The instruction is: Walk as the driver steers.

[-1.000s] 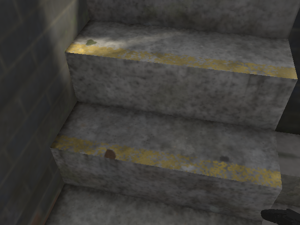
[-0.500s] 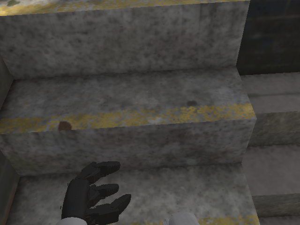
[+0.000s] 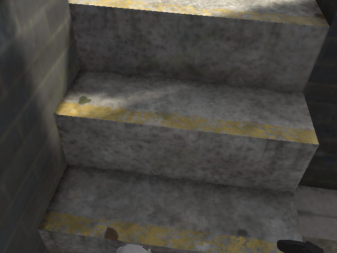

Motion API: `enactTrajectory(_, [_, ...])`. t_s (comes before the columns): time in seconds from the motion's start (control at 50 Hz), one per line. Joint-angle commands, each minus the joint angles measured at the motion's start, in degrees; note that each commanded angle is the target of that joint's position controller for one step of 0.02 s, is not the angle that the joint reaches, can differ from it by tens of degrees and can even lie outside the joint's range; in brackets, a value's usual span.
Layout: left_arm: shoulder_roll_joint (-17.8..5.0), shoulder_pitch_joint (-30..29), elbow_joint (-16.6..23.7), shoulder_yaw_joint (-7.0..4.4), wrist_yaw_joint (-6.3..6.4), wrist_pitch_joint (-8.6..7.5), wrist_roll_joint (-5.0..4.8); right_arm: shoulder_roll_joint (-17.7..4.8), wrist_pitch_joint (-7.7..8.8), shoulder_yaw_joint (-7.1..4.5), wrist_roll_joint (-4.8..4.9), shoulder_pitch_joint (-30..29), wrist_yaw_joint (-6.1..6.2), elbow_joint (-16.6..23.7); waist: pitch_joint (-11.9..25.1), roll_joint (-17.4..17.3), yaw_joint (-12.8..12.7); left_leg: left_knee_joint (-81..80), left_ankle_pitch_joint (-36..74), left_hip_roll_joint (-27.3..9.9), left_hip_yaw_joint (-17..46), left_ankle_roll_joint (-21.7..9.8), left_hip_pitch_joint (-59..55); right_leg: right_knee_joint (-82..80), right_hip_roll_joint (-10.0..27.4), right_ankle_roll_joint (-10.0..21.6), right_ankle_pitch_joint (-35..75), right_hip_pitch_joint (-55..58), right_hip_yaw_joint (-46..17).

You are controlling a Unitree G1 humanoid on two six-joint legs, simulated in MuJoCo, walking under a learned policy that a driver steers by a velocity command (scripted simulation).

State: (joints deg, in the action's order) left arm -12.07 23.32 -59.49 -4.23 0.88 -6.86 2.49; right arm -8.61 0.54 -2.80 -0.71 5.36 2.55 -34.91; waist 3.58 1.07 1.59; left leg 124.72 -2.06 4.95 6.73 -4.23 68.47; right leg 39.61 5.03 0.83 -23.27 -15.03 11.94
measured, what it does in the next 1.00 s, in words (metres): climbs: left foot 0.21 m higher, then right foot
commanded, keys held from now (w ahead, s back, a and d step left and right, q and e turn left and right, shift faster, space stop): w+q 0.02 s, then q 0.16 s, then e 0.82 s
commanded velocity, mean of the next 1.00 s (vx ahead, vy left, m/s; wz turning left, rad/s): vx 0.10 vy -0.02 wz -0.16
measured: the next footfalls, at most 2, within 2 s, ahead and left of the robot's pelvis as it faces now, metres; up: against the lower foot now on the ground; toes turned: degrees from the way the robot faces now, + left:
left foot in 0.24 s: +0.30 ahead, +0.25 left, +0.21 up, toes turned +14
right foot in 0.78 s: +0.26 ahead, -0.07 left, +0.22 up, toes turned -6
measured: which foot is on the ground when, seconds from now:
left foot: up 0.00-0.22, down 0.24-0.78, up 0.80-1.00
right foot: down 0.00-0.28, up 0.30-0.76, down 0.78-1.00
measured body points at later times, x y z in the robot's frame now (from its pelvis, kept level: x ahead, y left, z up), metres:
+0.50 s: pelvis +0.14 +0.11 +0.15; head +0.20 +0.16 +0.60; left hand +0.22 +0.35 -0.01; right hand +0.31 -0.12 +0.06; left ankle +0.26 +0.24 -0.50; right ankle +0.13 -0.04 -0.33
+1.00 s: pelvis +0.15 +0.06 +0.20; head +0.16 +0.02 +0.64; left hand +0.32 +0.30 +0.12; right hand +0.31 -0.21 +0.10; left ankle +0.11 +0.19 -0.33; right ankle +0.22 -0.06 -0.50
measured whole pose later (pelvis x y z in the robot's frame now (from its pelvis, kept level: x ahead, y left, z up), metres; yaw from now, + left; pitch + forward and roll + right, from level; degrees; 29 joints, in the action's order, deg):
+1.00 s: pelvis +0.15 +0.06 +0.20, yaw -10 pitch +0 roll +2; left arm -13.0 14.5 -35.2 -3.4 3.2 1.8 1.8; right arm -13.0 -3.1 -3.2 -4.0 7.4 2.5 -33.7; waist -0.4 -2.4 -3.0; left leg 97.8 0.9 0.4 -1.3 2.3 38.1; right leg 48.9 -1.9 3.6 -18.3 -30.9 -3.3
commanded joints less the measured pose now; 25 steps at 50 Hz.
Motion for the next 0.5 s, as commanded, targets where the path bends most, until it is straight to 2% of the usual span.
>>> enactTrajectory(0.02, [-5.99, -3.13, 2.90, -0.65, -0.03, -4.04, -0.99, -0.81, -2.24, -0.24, -0.26, -2.02, 2.35, 3.16, -14.15, 1.90, 1.80, 11.13, -7.42, -1.81, -0.80, -0.56, 11.04, -29.04, 17.41, 10.60, 0.48, -4.72, -13.02])
enactTrajectory(0.04, [-6.92, -1.28, 3.19, -0.98, 0.12, -4.50, -0.52, -1.34, -1.86, -0.27, -0.13, -4.46, 2.59, 4.27, -13.46, 1.61, 1.06, 9.17, -10.86, -2.86, -0.08, -1.01, 14.62, -30.50, 18.29, 9.82, -0.14, 1.79, -11.62])
enactTrajectory(0.06, [-7.15, 0.25, 2.88, -1.17, 0.32, -4.51, -0.05, -2.39, -1.57, -0.41, 0.49, -6.96, 2.03, 5.14, -12.05, 0.83, -0.31, 6.69, -14.00, -3.32, 0.16, -1.51, 16.07, -31.28, 18.11, 9.59, 0.71, 6.89, -10.44])
enactTrajectory(0.08, [-8.30, 0.77, 3.10, -1.47, 0.72, -4.67, -0.19, -2.09, -1.59, -0.47, 0.80, -9.32, 1.80, 5.21, -10.18, 2.96, -1.12, 4.96, -17.09, -4.56, -0.44, -2.14, 16.92, -32.72, 18.89, 9.90, 3.10, 11.28, -8.60])
enactTrajectory(0.1, [-8.31, 2.39, 3.18, -1.57, 1.09, -4.75, 0.07, -2.81, -1.46, -0.65, 0.40, -10.56, 1.53, 5.46, -9.77, 2.17, -2.13, 1.88, -19.56, -5.72, -1.71, -2.01, 18.55, -33.58, 19.16, 9.78, 4.49, 15.70, -7.08])
enactTrajectory(0.12, [-9.26, 3.39, 3.21, -2.01, 1.54, -4.32, 0.70, -2.30, -1.26, -0.30, 0.15, -12.34, 1.03, 6.84, -9.37, 5.19, -2.95, -0.92, -22.73, -7.07, -1.53, -1.88, 20.47, -34.19, 19.19, 9.14, 3.97, 19.67, -6.25])
enactTrajectory(0.14, [-8.75, 5.96, 3.38, -2.09, 1.73, -3.06, 1.28, -2.00, -0.99, 0.10, -0.22, -13.25, 1.28, 7.88, -9.16, 5.12, -5.03, -6.87, -24.88, -8.48, -5.12, -1.32, 21.94, -33.96, 18.01, 8.64, 2.15, 23.14, -5.09])
enactTrajectory(0.16, [-7.19, 7.36, 3.19, -1.89, 2.44, -1.46, 0.58, 0.27, -0.80, 0.91, -0.09, -16.06, 1.19, 9.85, -10.09, 6.24, -5.81, -10.94, -26.38, -10.29, -5.63, -1.82, 20.29, -35.16, 16.98, 8.08, 6.63, 21.68, -3.35])
enactTrajectory(0.18, [-8.01, 6.71, 3.73, -2.01, 2.71, -0.47, 0.74, 1.32, -1.23, 1.29, -0.36, -15.69, 0.83, 11.24, -8.72, 8.72, -5.35, -14.45, -27.40, -11.62, -7.83, -2.09, 18.29, -36.35, 15.94, 7.89, 9.56, 23.27, -1.28])
enactTrajectory(0.2, [-10.48, -3.94, 8.10, -2.18, 2.61, 2.92, -1.53, 1.86, -0.80, 3.01, 0.00, -12.86, -0.91, 11.23, -9.95, 10.62, -1.69, -44.79, -30.96, -14.61, -12.84, -2.15, -3.56, -40.99, 8.13, 9.45, 19.07, 11.70, 8.32])
enactTrajectory(0.22, [-13.35, -1.02, 9.74, -2.76, 2.63, 4.51, -3.13, 2.83, -1.27, 3.84, 2.14, -9.85, -1.19, 10.70, -3.40, 12.15, -2.53, -53.28, -40.02, -9.83, -14.95, -3.63, -25.13, -38.17, 8.26, 12.65, 36.88, 6.30, 4.21])
enactTrajectory(0.24, [-12.59, 0.73, 8.61, -2.34, 3.16, 4.89, -3.95, 2.65, -0.55, 2.08, 4.76, 3.52, -0.20, 5.44, 6.22, 13.14, 0.99, -53.21, -34.32, -3.18, -19.91, -1.67, -44.61, -27.34, 8.60, 12.96, 70.68, 7.26, 2.12])
enactTrajectory(0.26, [-15.48, 1.39, 8.20, -2.76, 1.23, 3.12, -5.04, -2.32, 1.16, 0.09, 4.05, 15.79, 0.01, 1.41, 15.43, 11.38, 7.09, -66.78, -22.09, -1.42, -9.12, -1.96, -57.58, -6.97, 6.24, 7.79, 79.36, 7.90, 0.29])
enactTrajectory(0.28, [-11.17, -3.81, 14.44, -2.13, -0.97, 2.88, -7.24, -12.84, 1.77, -2.80, 0.55, 28.21, 2.04, -2.23, 22.75, -14.38, 13.04, -87.29, -0.97, -20.27, 24.95, -8.79, -70.11, 25.47, -4.67, 0.69, 46.83, -11.87, -0.93])
enactTrajectory(0.3, [-6.80, -3.98, 14.68, -1.32, -2.99, 2.60, -5.14, -19.94, 0.49, -3.96, -0.63, 24.01, 3.16, -0.33, 30.50, -14.91, 9.33, -101.05, 18.53, -27.02, 43.99, -10.52, -66.26, 57.72, -13.61, -3.70, 10.54, -10.67, -18.03])
enactTrajectory(0.32, [-0.87, -3.48, 15.43, -1.04, -2.72, 3.31, -4.65, -17.56, 0.62, -2.50, -0.94, 16.84, 3.40, 2.65, 28.47, -9.25, 5.10, -98.33, 10.36, -27.89, 35.69, -6.05, -57.52, 71.73, -14.37, -6.94, 10.54, -13.75, -30.76])
enactTrajectory(0.34, [-0.22, -6.06, 17.66, -1.09, -1.80, 4.62, -3.62, -16.01, 0.40, -2.27, -1.02, 11.63, 3.59, 1.81, 22.15, -7.15, 0.29, -92.35, -3.26, -25.99, 26.85, -4.06, -52.28, 69.37, -12.28, -6.71, 14.53, -19.45, -28.93])
enactTrajectory(0.36, [-0.88, -6.25, 18.22, -1.01, -1.06, 6.02, -1.15, -11.82, 0.46, -1.15, 0.25, 6.93, 3.73, 1.35, 14.24, -7.71, -3.05, -83.58, -6.49, -24.75, 19.64, -3.37, -47.79, 67.80, -10.49, -5.56, 20.90, -25.41, -25.73])
enactTrajectory(0.38, [-2.42, -7.41, 17.29, -0.63, -0.73, 7.60, 1.52, -6.57, 0.67, 0.40, 1.43, 3.61, 4.34, 1.32, 8.54, -6.98, -4.05, -78.96, -9.07, -22.98, 14.80, -2.75, -43.64, 66.09, -10.28, -4.88, 23.69, -28.43, -23.06])
enactTrajectory(0.4, [-2.85, -6.22, 16.33, -0.75, -0.55, 8.34, 2.28, -4.50, 0.54, 1.13, 0.99, -0.17, 4.76, 1.97, 6.15, -7.71, -5.44, -77.91, -12.63, -22.82, 11.78, -2.53, -39.70, 69.33, -10.93, -5.01, 26.26, -28.80, -22.46])
enactTrajectory(0.42, [-3.49, -5.16, 17.23, -0.98, 0.70, 9.07, 2.77, -3.05, 1.54, 1.53, -0.64, -3.10, 4.71, 2.88, 5.63, -11.68, -5.50, -81.04, -19.98, -24.61, 12.97, -3.60, -37.83, 73.42, -10.54, -4.47, 26.28, -29.87, -21.43])
enactTrajectory(0.44, [-3.06, -6.11, 18.09, -0.84, 1.47, 10.18, 2.65, -2.00, 2.52, 2.09, -0.53, -3.20, 4.69, 2.13, 2.43, -10.05, -5.83, -83.08, -21.70, -24.58, 11.29, -3.58, -33.63, 73.29, -10.59, -4.14, 25.81, -30.74, -21.20])
enactTrajectory(0.46, [-2.48, -6.74, 19.13, -0.76, 2.08, 11.27, 2.32, -1.52, 3.34, 2.40, -0.18, -4.10, 4.67, 2.43, -0.59, -7.60, -6.49, -84.15, -17.40, -24.85, 8.24, -3.51, -31.10, 70.23, -10.59, -4.50, 24.14, -31.09, -21.03])
enactTrajectory(0.48, [-1.19, -6.44, 20.09, -0.53, 2.57, 11.80, 1.88, -1.89, 3.51, 2.27, 0.06, -3.93, 4.79, 2.40, -1.61, -7.98, -7.26, -84.99, -14.47, -25.05, 5.81, -3.36, -30.88, 67.03, -10.15, -5.08, 23.55, -32.04, -21.87])
enactTrajectory(0.5, [-0.87, -6.06, 21.34, -0.48, 2.62, 12.81, 1.16, -3.02, 3.55, 2.22, 0.18, -2.50, 4.62, 2.04, -2.85, -7.41, -8.02, -85.41, -15.65, -24.55, 2.57, -3.51, -31.46, 65.54, -9.96, -5.15, 23.33, -32.64, -21.34])
Over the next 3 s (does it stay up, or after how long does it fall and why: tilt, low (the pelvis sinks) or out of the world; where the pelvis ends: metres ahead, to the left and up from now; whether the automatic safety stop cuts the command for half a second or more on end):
stays up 0.30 -0.03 0.23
